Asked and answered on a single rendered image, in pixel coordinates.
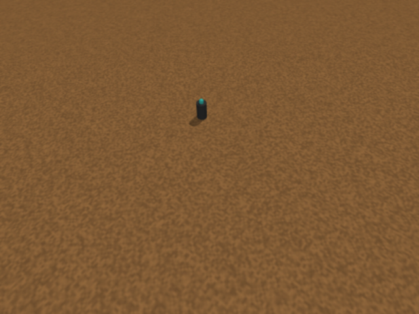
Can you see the bottle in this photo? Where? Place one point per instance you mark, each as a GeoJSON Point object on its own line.
{"type": "Point", "coordinates": [201, 107]}

